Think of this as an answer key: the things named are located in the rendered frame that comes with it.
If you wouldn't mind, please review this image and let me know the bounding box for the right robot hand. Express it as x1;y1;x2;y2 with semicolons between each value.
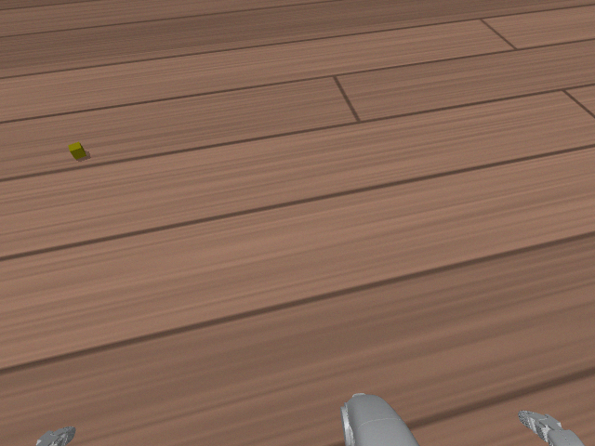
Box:
518;411;585;446

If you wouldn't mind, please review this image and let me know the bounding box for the left robot hand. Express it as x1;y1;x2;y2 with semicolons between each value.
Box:
36;426;76;446

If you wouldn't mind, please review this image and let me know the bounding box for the cube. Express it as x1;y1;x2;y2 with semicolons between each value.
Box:
68;142;86;160

